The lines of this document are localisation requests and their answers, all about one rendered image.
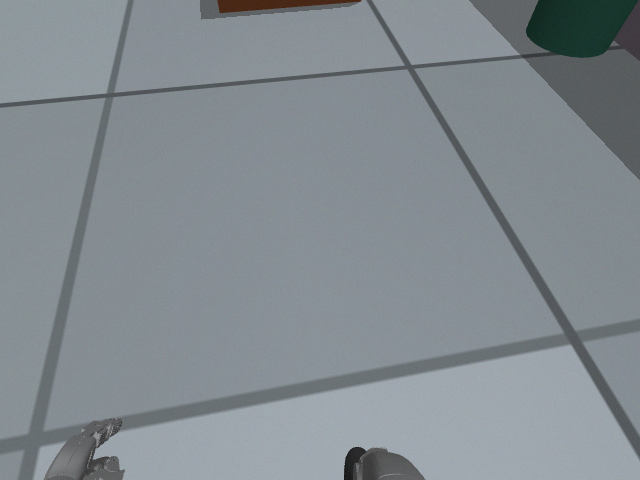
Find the left robot hand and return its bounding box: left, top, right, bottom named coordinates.
left=44, top=418, right=125, bottom=480

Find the right robot foot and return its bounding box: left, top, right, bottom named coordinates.
left=344, top=447, right=366, bottom=480

